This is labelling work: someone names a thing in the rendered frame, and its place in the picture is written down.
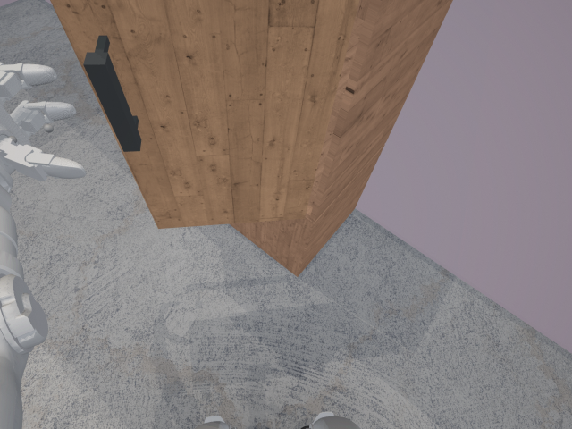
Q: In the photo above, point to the cupboard door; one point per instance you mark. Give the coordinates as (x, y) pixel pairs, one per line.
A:
(233, 97)

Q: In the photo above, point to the handle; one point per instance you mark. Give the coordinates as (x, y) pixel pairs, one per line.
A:
(103, 77)

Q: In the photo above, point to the right robot shin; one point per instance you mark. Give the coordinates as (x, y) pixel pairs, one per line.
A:
(323, 414)

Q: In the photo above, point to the left robot forearm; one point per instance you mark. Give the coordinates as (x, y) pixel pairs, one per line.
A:
(9, 264)

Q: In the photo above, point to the left robot hand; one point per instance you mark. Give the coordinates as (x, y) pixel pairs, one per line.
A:
(26, 120)

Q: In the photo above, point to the left robot shin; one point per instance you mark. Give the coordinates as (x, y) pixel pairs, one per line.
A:
(213, 418)

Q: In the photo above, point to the left robot upper arm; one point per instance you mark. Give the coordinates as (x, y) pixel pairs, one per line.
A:
(23, 325)

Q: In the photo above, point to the robot shin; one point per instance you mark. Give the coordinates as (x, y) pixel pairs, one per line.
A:
(323, 414)
(213, 418)

